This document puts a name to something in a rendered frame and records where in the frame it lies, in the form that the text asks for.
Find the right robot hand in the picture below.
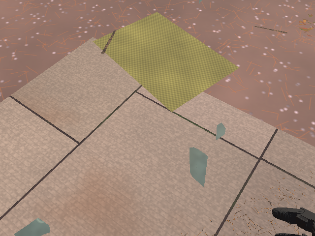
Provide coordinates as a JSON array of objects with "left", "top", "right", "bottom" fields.
[{"left": 272, "top": 207, "right": 315, "bottom": 236}]

